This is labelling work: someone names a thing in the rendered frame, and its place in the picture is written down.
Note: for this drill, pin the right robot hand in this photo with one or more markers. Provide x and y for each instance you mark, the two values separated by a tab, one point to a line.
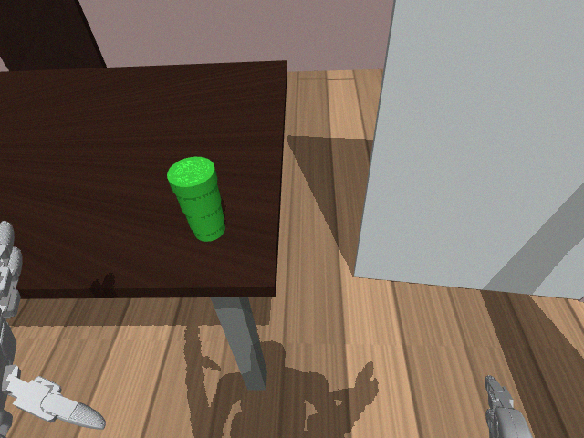
502	419

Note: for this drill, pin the table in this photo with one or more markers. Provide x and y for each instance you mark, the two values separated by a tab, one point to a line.
84	156

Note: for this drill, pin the left robot hand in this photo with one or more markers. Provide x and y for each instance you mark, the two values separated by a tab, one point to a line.
39	397

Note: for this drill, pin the cup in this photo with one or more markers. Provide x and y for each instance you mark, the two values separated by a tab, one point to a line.
194	181

